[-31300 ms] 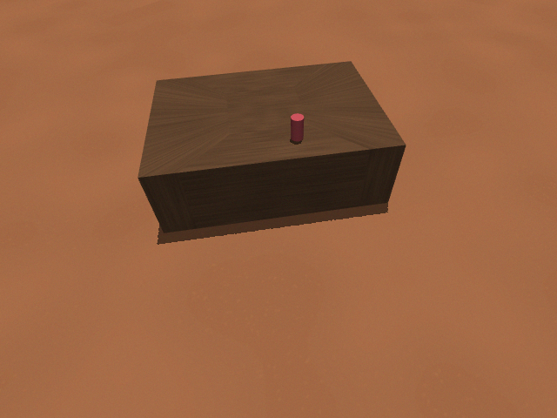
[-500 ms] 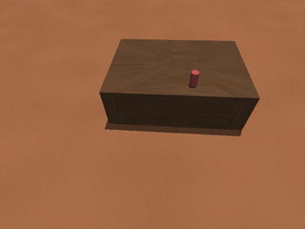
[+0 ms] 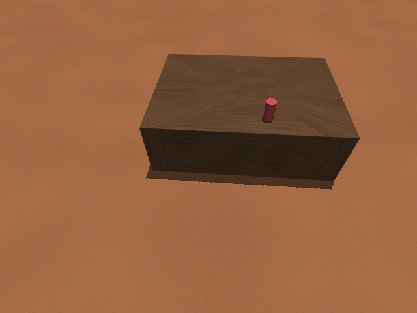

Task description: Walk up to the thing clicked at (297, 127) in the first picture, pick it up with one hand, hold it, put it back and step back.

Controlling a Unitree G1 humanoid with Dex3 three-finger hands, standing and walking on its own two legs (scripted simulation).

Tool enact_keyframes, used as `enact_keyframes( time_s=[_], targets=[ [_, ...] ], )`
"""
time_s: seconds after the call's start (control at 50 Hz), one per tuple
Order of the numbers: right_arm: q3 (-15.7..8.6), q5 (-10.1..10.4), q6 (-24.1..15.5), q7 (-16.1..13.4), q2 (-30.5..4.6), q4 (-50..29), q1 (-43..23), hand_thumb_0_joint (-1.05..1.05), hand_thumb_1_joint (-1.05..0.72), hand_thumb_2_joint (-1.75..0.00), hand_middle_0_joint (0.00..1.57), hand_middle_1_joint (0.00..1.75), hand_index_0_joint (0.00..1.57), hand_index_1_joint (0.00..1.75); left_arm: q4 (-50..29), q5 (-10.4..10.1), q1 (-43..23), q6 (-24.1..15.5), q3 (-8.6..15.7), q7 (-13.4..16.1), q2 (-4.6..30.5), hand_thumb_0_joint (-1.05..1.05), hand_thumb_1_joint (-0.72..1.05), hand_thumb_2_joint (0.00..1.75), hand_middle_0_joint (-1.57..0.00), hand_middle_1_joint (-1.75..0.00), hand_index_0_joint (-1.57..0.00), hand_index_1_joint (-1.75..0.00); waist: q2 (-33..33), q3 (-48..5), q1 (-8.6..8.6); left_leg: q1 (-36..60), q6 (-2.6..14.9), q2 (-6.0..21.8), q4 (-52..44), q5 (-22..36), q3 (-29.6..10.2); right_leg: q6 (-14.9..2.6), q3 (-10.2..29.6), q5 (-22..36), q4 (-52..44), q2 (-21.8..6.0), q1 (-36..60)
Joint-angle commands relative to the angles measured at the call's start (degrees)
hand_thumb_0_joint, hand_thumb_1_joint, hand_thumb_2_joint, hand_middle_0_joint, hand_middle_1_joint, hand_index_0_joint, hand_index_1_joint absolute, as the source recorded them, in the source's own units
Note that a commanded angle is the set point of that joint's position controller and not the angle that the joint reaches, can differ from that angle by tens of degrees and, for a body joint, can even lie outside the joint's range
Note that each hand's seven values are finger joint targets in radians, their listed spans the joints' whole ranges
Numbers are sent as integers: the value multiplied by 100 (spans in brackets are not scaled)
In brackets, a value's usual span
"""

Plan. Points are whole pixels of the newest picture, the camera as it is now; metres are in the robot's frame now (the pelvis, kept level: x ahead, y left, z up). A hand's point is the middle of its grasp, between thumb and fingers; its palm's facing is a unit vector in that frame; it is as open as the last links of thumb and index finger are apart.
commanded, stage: step back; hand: right
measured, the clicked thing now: (269, 109) +1.10 -0.27 -0.36
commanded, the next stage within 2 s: stand in 0.24 s
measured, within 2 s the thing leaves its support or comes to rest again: neither
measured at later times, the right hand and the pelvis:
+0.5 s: hand out of the picture +0.11 -0.26 -0.14, palm faces -0.01 +0.94 -0.34, open 7.4 cm; pelvis +0.00 -0.01 +0.01, yaw +0 degrees
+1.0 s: hand out of the picture +0.05 -0.27 -0.15, palm faces -0.03 +0.95 -0.32, open 7.4 cm; pelvis -0.02 -0.02 +0.01, yaw +0 degrees
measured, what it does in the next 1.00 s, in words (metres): stands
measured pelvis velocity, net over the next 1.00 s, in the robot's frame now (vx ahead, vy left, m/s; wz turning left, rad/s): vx -0.02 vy -0.02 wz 0.01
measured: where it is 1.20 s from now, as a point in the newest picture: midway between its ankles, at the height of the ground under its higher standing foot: outside the picture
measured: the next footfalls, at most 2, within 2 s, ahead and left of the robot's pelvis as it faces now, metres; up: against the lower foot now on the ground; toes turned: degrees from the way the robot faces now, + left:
none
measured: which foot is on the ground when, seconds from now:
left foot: down 0.00-1.00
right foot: down 0.00-1.00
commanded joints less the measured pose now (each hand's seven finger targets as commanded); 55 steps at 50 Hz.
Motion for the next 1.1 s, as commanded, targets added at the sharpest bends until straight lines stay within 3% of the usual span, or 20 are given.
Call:
enact_keyframes(
  time_s=[0.0, 0.1, 0.2, 0.22, 0.24, 0.36, 0.44, 0.56, 0.7, 0.76, 0.9, 0.94, 1.08],
  targets=[
    [-297, 54, -174, -102, -1296, -352, -387, 0, -90, -90, 20, 30, 20, 30, -338, -11, -297, -121, 208, 84, 1146, 0, 90, 90, -20, -30, -20, -30, 47, -646, 31, 33, 214, 678, -577, 1903, -570, -387, 494, 1625, -294, -525, 521],
    [-311, 54, -148, -119, -1275, -278, -423, 0, -90, -90, 20, 30, 20, 30, -335, 1, -473, -95, 209, 109, 1138, 0, 90, 90, -20, -30, -20, -30, 25, -729, -1, 170, 175, 678, -612, 2235, -458, -365, 451, 1846, -239, -561, 629],
    [-291, 37, -115, -102, -1202, -255, -573, 0, -90, -90, 20, 30, 20, 30, -305, 31, -600, -102, 215, 110, 1164, 0, 90, 90, -20, -30, -20, -30, -169, -645, -30, 68, 147, 576, -627, 1597, -341, -399, 637, 1728, -515, -700, 670],
    [-210, 91, -153, -102, -1217, -220, -572, 0, -90, -90, 20, 30, 20, 30, -218, -43, -714, -70, 101, 91, 970, 0, 90, 90, -20, -30, -20, -30, -160, -544, -91, 291, 146, 731, -1051, 2091, -647, -283, 587, 1976, -597, -617, 528],
    [-226, 90, -186, -106, -1311, -198, -582, 0, -90, -90, 20, 30, 20, 30, -223, -47, -686, -50, 102, 90, 924, 0, 90, 90, -20, -30, -20, -30, -49, -552, -45, 353, 147, 812, -1089, 2417, -673, -201, 516, 2012, -614, -561, 646],
    [-170, 114, -226, -123, -1267, -103, -711, 0, -90, -90, 20, 30, 20, 30, -66, -34, -661, -60, 90, 73, 992, 0, 90, 90, -20, -30, -20, -30, 78, -859, -13, 780, 53, 787, -1208, 2800, -526, -175, 502, 2316, -883, -629, 1011],
    [-144, 107, -195, -122, -1236, -49, -785, 0, -90, -90, 20, 30, 20, 30, -4, -17, -769, -54, 76, 68, 1018, 0, 90, 90, -20, -30, -20, -30, 61, -652, -50, 631, 18, 722, -1400, 1938, -469, -167, 564, 1796, -1151, -648, 885],
    [-111, 108, -214, -104, -1274, 56, -746, 0, -90, -90, 20, 30, 20, 30, 86, -12, -710, -69, 53, 46, 995, 0, 90, 90, -20, -30, -20, -30, 141, -648, -46, 593, 7, 766, -1500, 1801, -494, -175, 575, 1719, -1244, -664, 949],
    [-88, 82, -199, -98, -1273, 112, -679, 0, -90, -90, 20, 30, 20, 30, 157, 2, -605, -40, 40, 25, 1017, 0, 90, 90, -20, -30, -20, -30, 45, -389, -25, 464, 9, 747, -1684, 932, -547, -184, 580, 800, -1406, -613, 557],
    [-89, 76, -197, -90, -1313, 137, -594, 0, -90, -90, 20, 30, 20, 30, 143, 7, -602, -58, 42, 24, 1038, 0, 90, 90, -20, -30, -20, -30, 13, -439, -42, 402, 30, 753, -1621, 1017, -537, -184, 618, 957, -1409, -644, 641],
    [-84, 64, -161, -64, -1311, 195, -398, 0, -90, -90, 20, 30, 20, 30, 156, -9, -533, -41, 35, 18, 1091, 0, 90, 90, -20, -30, -20, -30, -44, -215, -66, 184, 34, 675, -1657, 330, -573, -180, 675, 25, -1565, -602, 353],
    [-65, 69, -164, -57, -1282, 176, -368, 0, -90, -90, 20, 30, 20, 30, 139, 3, -495, -53, 33, 9, 1090, 0, 90, 90, -20, -30, -20, -30, -35, -335, -52, 176, 67, 733, -1629, 533, -593, -211, 672, 359, -1475, -632, 523],
    [-39, 68, -190, -77, -1312, 169, -333, 0, -90, -90, 20, 30, 20, 30, 135, -15, -401, -58, 21, 4, 1088, 0, 90, 90, -20, -30, -20, -30, 15, -366, -37, 280, 46, 745, -1573, 819, -600, -220, 668, 725, -1402, -631, 501]
  ],
)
